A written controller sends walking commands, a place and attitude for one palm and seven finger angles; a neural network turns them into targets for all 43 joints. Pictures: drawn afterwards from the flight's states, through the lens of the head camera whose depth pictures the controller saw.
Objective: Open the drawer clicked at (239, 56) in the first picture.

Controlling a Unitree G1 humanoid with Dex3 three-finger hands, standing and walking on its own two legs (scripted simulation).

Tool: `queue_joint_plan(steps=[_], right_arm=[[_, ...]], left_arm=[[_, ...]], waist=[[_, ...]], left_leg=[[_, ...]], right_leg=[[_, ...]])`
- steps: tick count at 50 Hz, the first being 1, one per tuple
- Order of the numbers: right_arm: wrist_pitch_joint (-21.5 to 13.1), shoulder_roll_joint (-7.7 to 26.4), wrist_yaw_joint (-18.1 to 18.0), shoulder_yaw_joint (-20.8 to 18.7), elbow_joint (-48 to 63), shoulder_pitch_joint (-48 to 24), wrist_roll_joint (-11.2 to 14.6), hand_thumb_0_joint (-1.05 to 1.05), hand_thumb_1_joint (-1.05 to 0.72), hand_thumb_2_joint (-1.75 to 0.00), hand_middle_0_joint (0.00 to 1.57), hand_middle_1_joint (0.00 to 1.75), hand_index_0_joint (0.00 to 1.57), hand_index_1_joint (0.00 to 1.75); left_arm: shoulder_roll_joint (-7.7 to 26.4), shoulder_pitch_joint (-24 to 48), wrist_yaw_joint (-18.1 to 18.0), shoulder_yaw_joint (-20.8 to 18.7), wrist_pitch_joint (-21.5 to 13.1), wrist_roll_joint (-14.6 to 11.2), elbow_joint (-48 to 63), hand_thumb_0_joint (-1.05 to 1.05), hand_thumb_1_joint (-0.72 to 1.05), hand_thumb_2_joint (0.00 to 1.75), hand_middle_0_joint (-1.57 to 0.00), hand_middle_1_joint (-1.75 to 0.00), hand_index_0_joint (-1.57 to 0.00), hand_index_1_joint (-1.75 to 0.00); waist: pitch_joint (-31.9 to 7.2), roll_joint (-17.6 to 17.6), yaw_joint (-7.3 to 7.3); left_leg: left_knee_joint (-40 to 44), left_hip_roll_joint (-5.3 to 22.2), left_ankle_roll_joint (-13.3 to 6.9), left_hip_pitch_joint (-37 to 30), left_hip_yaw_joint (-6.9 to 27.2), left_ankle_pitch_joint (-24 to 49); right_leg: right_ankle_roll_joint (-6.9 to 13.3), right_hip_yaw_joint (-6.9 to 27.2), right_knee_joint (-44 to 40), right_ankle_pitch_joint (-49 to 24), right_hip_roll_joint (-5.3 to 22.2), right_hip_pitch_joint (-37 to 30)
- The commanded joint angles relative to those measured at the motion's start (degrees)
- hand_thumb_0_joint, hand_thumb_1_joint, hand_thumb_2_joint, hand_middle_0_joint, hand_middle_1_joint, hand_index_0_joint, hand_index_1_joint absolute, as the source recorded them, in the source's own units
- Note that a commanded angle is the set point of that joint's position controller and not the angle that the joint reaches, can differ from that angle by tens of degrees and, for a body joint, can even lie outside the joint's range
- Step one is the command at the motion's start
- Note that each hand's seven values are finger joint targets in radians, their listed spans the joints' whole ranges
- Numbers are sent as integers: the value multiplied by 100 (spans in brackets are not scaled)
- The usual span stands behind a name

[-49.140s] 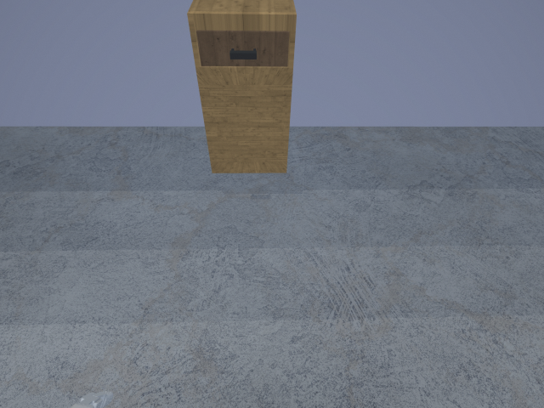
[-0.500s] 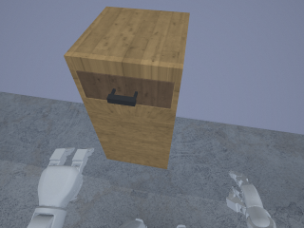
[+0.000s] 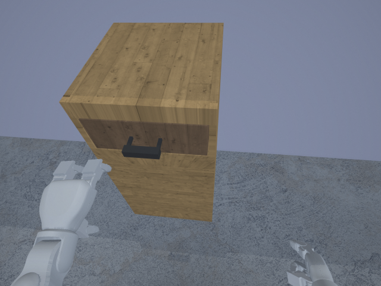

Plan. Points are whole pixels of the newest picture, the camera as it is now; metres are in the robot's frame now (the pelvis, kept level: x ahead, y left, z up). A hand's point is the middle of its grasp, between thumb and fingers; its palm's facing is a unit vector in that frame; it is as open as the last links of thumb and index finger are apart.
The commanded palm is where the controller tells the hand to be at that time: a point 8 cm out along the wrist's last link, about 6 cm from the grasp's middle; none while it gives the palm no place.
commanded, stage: raise the hand with hooked fingers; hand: left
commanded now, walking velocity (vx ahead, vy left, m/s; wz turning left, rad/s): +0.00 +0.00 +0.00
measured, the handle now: (143, 146) +0.48 +0.21 -0.06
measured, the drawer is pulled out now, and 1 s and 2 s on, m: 0.00 0.00 0.00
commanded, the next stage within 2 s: move the hooked fingers above the handle in 0.80 s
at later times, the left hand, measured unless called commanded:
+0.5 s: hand (75, 171) +0.29 +0.25 +0.11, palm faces +0.06 -0.07 -1.00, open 13.8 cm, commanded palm +0.25 +0.25 +0.15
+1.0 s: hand (75, 192) +0.26 +0.25 +0.08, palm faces +0.00 -0.09 -1.00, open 13.8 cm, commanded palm +0.24 +0.25 +0.14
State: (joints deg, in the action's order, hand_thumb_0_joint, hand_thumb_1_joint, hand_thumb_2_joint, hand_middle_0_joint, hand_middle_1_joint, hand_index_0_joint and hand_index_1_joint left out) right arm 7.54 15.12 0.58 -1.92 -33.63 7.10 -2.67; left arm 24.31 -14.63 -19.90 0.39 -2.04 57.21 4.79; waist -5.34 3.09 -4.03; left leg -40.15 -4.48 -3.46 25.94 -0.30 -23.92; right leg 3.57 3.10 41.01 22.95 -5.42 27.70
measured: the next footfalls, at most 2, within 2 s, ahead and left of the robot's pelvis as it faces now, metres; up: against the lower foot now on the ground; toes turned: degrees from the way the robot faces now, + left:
none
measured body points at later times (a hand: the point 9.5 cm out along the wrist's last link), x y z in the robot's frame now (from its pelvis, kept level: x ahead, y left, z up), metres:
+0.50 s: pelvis -0.02 +0.00 +0.02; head -0.01 -0.02 +0.47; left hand +0.28 +0.25 +0.16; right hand +0.18 -0.21 -0.09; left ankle -0.05 +0.08 -0.71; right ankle -0.03 -0.08 -0.71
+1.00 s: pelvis -0.05 +0.01 +0.02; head -0.03 -0.02 +0.47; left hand +0.25 +0.25 +0.14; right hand +0.14 -0.21 -0.10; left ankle -0.05 +0.08 -0.71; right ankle -0.03 -0.08 -0.71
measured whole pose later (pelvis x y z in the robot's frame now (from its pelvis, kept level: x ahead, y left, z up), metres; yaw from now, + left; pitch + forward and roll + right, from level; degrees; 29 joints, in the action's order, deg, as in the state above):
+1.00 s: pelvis -0.05 +0.01 +0.02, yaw +1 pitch +3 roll +0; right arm 9.3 13.3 -1.0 0.2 -35.0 8.7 1.2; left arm 27.0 6.2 -5.1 4.6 0.5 53.1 -9.5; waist -2.6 3.7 -3.8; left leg -31.5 -5.3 -4.0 18.4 0.7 -16.1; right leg 2.7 2.6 32.5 15.6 -4.1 19.9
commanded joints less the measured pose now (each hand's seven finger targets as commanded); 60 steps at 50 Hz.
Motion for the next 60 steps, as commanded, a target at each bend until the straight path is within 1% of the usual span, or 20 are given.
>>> queue_joint_plan(steps=[1, 4, 7, 9, 13, 18, 20, 24, 26, 29, 33, 34, 38, 40, 46, 48, 50, 55, 58, 60], right_arm=[[-226, 502, 1, -174, 873, -575, 139, 0, -90, -90, 20, 30, 20, 30], [-175, 525, -34, -126, 896, -635, 170, 0, -90, -90, 20, 30, 20, 30], [-114, 495, -92, -61, 875, -671, 183, 0, -90, -90, 20, 30, 20, 30], [-57, 476, -115, -9, 881, -723, 183, 0, -90, -90, 20, 30, 20, 30], [7, 454, -143, -1, 833, -701, 220, 0, -90, -90, 20, 30, 20, 30], [80, 465, -170, 4, 801, -665, 290, 0, -90, -90, 20, 30, 20, 30], [115, 466, -181, 22, 787, -674, 330, 0, -90, -90, 20, 30, 20, 30], [108, 484, -137, 48, 897, -594, 360, 0, -90, -90, 20, 30, 20, 30], [95, 512, -136, 40, 944, -598, 340, 0, -90, -90, 20, 30, 20, 30], [42, 498, -126, 26, 975, -627, 279, 0, -90, -90, 20, 30, 20, 30], [-86, 452, -162, -28, 888, -578, 238, 0, -90, -90, 20, 30, 20, 30], [-116, 422, -166, -31, 853, -553, 254, 0, -90, -90, 20, 30, 20, 30], [-135, 452, -149, -93, 685, -507, 342, 0, -90, -90, 20, 30, 20, 30], [-117, 464, -148, -103, 662, -511, 381, 0, -90, -90, 20, 30, 20, 30], [-89, 533, -188, -53, 746, -542, 418, 0, -90, -90, 20, 30, 20, 30], [-87, 549, -209, -27, 764, -534, 394, 0, -90, -90, 20, 30, 20, 30], [-116, 516, -232, -11, 715, -481, 365, 0, -90, -90, 20, 30, 20, 30], [-202, 438, -274, -67, 653, -332, 294, 0, -90, -90, 20, 30, 20, 30], [-190, 446, -276, -108, 536, -212, 323, 0, -90, -90, 20, 30, 20, 30], [-153, 446, -283, -105, 512, -200, 375, 0, -90, -90, 20, 30, 20, 30]], left_arm=[[765, 1024, 48, -346, 349, -179, 978, 0, -41, 34, -29, -114, -29, -114], [960, 1319, 406, -309, 495, -242, 1045, 0, -48, 31, -30, -118, -30, -118], [1188, 1669, 656, -387, 501, -200, 870, 0, -50, 30, -30, -120, -30, -120], [1359, 2119, 735, -480, 477, -154, 875, 0, -50, 30, -30, -120, -30, -120], [1557, 2773, 824, -614, 430, -166, 686, 0, -50, 30, -30, -120, -30, -120], [1492, 3380, 1125, -439, 495, -354, 345, 0, -50, 30, -30, -120, -30, -120], [1438, 3624, 1298, -277, 547, -370, 109, 0, -50, 30, -30, -120, -30, -120], [1171, 2973, 1672, -85, 486, -477, -340, 0, -50, 30, -30, -120, -30, -120], [1299, 2961, 1758, -202, 328, -518, -155, 0, -50, 30, -30, -120, -30, -120], [1515, 3302, 1639, -425, -32, -424, 357, 0, -50, 30, -30, -120, -30, -120], [1817, 3641, 1111, -820, -486, -305, 746, 0, -50, 30, -30, -120, -30, -120], [1723, 3670, 986, -782, -520, -297, 657, 0, -50, 30, -30, -120, -30, -120], [1642, 3673, 704, -788, -326, -285, 135, 0, -50, 30, -30, -120, -30, -120], [1470, 3612, 716, -572, -117, -308, -81, 0, -50, 30, -30, -120, -30, -120], [1140, 3331, 1257, -27, 278, -472, -379, 0, -50, 30, -30, -120, -30, -120], [1117, 3585, 1394, 47, 191, -425, -427, 0, -50, 30, -30, -120, -30, -120], [1150, 4174, 1386, 127, -8, -303, -382, 0, -50, 30, -30, -120, -30, -120], [1411, 4761, 925, -218, -476, -46, -321, 0, -50, 30, -30, -120, -30, -120], [1477, 4790, 650, -429, -413, -26, -892, 0, -50, 30, -30, -120, -30, -120], [1432, 4772, 537, -441, -218, -49, -1378, 0, -50, 30, -30, -120, -30, -120]], waist=[[-1650, -402, 49], [-1697, -424, 5], [-1434, -463, -16], [-1369, -214, -45], [-1405, 57, -52], [-1366, -79, 33], [-1105, -126, 81], [-793, -463, 7], [-833, -526, -35], [-982, -241, -97], [-1172, 293, -126], [-1101, 307, -105], [-998, 210, -61], [-983, 22, -34], [-766, -616, 72], [-664, -571, 102], [-576, -269, 168], [-1189, 255, 57], [-1258, 145, 35], [-1237, -202, 40]], left_leg=[[264, 258, 213, -1070, 365, 3919], [388, 258, 203, -1208, 351, 4083], [552, 231, 179, -1168, 287, 3788], [660, 211, 182, -1184, 265, 3490], [770, 238, 243, -1390, 310, 3635], [946, 241, 245, -1469, 272, 3412], [1038, 245, 242, -1390, 266, 3159], [1186, 231, 196, -1152, 198, 2639], [1225, 221, 158, -1074, 189, 2453], [1246, 231, 157, -1181, 257, 2342], [1240, 260, 242, -1363, 358, 2197], [1243, 268, 250, -1373, 362, 2122], [1294, 273, 312, -1249, 346, 1883], [1305, 277, 307, -1203, 303, 1883], [1362, 261, 168, -1032, 241, 1652], [1347, 251, 144, -994, 237, 1559], [1308, 250, 158, -1059, 278, 1434], [1123, 245, 274, -1260, 336, 1771], [1029, 225, 304, -1092, 300, 1954], [974, 207, 242, -817, 208, 1921]], right_leg=[[-121, 445, -341, -3676, 393, -1148], [-146, 428, -434, -3789, 428, -1431], [-142, 391, -592, -3621, 420, -1516], [-86, 401, -689, -3366, 433, -1557], [-35, 338, -804, -3141, 390, -1568], [-46, 230, -1001, -2927, 393, -1681], [-49, 156, -1092, -2654, 389, -1581], [-55, 113, -1227, -2244, 397, -1612], [-60, 128, -1256, -2133, 412, -1692], [-14, 182, -1264, -1872, 410, -1627], [34, 182, -1229, -1457, 356, -1379], [41, 135, -1229, -1371, 355, -1260], [47, 64, -1223, -1125, 295, -1082], [28, 39, -1231, -1177, 320, -1118], [-55, 81, -1385, -1162, 386, -1318], [-56, 91, -1408, -1067, 380, -1218], [-28, 38, -1380, -891, 375, -952], [49, 28, -1115, -1072, 315, -859], [50, 4, -1012, -1283, 270, -839], [21, 32, -980, -1400, 297, -925]])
